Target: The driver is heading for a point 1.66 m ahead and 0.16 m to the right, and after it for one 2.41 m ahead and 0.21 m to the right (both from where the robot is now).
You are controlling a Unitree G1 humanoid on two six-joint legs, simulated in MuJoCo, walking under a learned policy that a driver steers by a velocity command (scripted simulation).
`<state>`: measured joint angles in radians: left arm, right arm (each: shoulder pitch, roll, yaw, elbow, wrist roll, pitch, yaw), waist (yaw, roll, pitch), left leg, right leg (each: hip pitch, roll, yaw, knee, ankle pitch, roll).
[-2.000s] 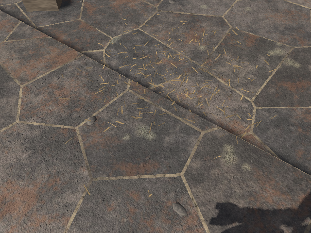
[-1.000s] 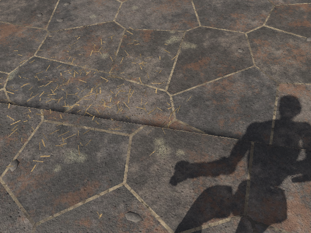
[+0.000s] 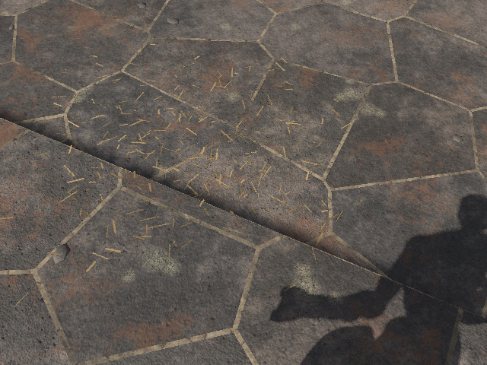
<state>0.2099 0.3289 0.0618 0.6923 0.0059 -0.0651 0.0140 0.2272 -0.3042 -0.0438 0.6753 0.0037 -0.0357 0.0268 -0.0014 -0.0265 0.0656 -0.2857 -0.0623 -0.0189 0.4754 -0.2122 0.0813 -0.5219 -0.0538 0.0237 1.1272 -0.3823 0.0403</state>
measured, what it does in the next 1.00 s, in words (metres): walks ahead: right foot, then left foot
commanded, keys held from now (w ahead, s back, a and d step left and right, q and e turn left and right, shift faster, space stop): q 0.18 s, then w+q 0.02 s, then w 0.16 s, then w+e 0.64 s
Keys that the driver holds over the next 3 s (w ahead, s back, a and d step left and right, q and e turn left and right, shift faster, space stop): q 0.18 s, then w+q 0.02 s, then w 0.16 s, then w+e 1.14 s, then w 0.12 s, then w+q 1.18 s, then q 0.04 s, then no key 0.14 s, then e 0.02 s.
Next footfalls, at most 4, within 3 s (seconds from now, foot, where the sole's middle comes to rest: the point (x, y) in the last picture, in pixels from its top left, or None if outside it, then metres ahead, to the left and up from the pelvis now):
0.34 right None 0.25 -0.11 -0.78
0.72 left None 0.35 0.15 -0.78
1.20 right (274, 274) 0.70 -0.10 -0.78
1.56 left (218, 219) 0.89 0.07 -0.78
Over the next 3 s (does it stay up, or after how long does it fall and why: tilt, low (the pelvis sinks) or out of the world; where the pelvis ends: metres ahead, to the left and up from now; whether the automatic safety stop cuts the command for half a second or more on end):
stays up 1.53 -0.17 -0.16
